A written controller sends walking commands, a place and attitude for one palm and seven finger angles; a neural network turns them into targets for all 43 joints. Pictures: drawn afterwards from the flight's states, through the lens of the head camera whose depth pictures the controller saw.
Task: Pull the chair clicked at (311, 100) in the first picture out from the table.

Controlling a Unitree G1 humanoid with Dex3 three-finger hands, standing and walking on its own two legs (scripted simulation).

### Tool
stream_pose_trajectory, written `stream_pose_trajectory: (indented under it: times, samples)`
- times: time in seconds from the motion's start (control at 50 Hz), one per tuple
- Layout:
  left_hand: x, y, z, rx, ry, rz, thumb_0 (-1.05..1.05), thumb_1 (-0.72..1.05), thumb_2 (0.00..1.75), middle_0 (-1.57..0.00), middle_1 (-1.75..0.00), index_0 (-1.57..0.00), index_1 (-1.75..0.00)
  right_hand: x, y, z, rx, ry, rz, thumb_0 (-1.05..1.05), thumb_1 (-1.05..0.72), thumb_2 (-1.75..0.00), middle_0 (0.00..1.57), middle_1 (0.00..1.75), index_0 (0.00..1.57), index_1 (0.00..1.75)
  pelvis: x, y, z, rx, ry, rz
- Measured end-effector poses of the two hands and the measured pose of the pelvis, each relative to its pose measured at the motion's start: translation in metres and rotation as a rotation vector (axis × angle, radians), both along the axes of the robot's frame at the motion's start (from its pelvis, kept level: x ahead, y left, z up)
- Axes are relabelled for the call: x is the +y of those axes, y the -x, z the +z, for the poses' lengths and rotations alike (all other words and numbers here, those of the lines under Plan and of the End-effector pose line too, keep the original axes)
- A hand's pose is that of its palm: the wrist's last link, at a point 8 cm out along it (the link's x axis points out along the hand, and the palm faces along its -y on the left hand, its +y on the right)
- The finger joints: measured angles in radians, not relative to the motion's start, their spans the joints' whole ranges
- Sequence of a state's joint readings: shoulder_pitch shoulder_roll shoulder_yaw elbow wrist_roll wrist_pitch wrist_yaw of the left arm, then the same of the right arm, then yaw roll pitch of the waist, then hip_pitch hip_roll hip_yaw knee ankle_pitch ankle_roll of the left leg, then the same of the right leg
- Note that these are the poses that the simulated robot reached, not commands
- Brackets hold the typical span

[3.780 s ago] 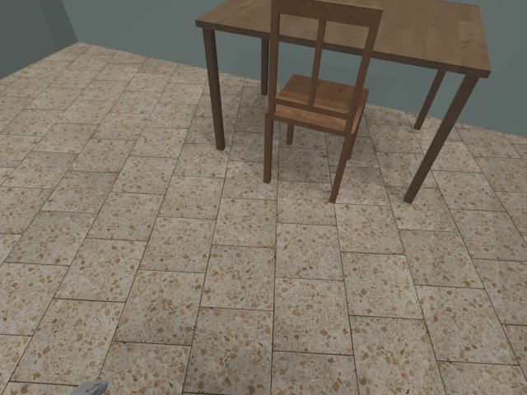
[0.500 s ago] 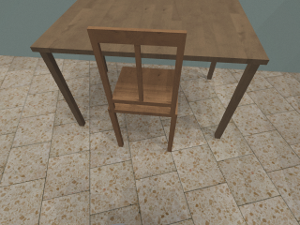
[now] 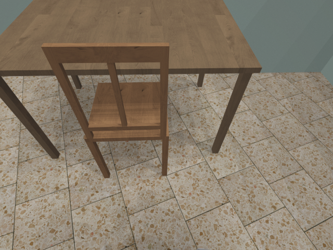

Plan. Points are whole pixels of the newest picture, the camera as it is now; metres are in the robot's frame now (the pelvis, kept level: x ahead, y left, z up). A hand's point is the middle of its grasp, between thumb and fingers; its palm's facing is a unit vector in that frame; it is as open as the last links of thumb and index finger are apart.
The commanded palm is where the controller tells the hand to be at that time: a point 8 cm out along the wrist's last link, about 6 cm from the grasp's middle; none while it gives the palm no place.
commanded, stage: take the last steps up to it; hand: left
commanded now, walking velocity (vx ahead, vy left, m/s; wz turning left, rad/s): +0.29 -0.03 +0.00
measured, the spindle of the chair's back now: (118, 98) +0.65 +0.19 -0.07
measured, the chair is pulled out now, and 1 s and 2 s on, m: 0.00 0.00 0.00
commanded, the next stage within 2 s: come to a stop and stand still in 0.38 s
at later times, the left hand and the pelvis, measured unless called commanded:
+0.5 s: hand out of the picture +0.10 +0.14 -0.20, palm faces +0.12 -0.99 -0.09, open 7.4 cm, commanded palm none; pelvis +0.16 -0.01 -0.01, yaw +2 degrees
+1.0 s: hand (118, 228) +0.21 +0.14 -0.17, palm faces +0.03 -0.96 -0.28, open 7.4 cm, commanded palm none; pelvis +0.17 -0.05 +0.00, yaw +1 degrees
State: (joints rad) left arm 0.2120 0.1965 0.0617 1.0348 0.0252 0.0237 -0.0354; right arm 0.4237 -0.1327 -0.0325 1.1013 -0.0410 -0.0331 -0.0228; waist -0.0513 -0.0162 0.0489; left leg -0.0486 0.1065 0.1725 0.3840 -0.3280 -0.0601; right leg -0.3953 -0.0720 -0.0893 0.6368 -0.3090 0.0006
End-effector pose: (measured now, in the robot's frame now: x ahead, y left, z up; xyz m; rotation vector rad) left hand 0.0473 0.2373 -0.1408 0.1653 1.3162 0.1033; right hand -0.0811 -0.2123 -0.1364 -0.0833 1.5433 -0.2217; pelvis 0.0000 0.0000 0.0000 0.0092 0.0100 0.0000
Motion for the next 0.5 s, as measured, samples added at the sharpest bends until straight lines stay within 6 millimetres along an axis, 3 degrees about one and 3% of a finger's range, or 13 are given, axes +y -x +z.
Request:
stream_pose_trajectory:
  times: [0.06,0.1,0.16,0.26,0.4,0.5]
  samples:
    - [-0.018,-0.03,-0.005,-0.052,-0.015,-0.005,0.01,0.9,0.9,-0.2,-0.3,-0.2,-0.3,-0.014,-0.005,-0.014,0.054,-0.031,-0.014,0.0,-0.91,-0.9,0.2,0.3,0.2,0.3,-0.016,-0.019,-0.011,-0.007,0.002,0.004]
    - [-0.028,-0.04,-0.001,-0.083,-0.015,0.02,0.01,0.9,0.9,-0.2,-0.3,-0.2,-0.3,-0.023,-0.023,-0.016,0.068,-0.04,0.008,0.0,-0.91,-0.9,0.2,0.3,0.2,0.3,-0.023,-0.031,-0.009,-0.013,0.009,0.019]
    - [-0.033,-0.046,0.007,-0.093,-0.032,0.072,0.0,0.92,0.9,-0.2,-0.3,-0.2,-0.3,-0.038,-0.069,-0.011,0.013,-0.028,0.043,0.0,-0.91,-0.9,0.2,0.3,0.2,0.3,-0.03,-0.05,-0.001,-0.013,0.012,0.028]
    - [-0.045,-0.043,0.007,-0.025,-0.018,0.088,0.0,0.92,0.9,-0.2,-0.3,-0.2,-0.3,-0.052,-0.165,-0.004,-0.164,0.008,0.093,0.0,-0.91,-0.9,0.2,0.3,0.2,0.3,-0.034,-0.08,0.006,-0.008,0.024,0.038]
    - [-0.058,-0.037,-0.009,0.098,0.059,0.132,0.0,0.91,0.9,-0.2,-0.3,-0.2,-0.3,-0.035,-0.283,0.006,-0.334,0.02,0.174,0.0,-0.91,-0.9,0.2,0.3,0.19,0.3,-0.023,-0.125,0.001,-0.012,0.05,0.037]
    - [-0.049,-0.047,-0.03,0.175,0.096,0.166,0.01,0.9,0.9,-0.2,-0.3,-0.2,-0.3,-0.01,-0.336,0.003,-0.394,0.037,0.22,0.0,-0.91,-0.9,0.2,0.3,0.2,0.3,-0.007,-0.16,-0.013,-0.024,0.042,0.036]
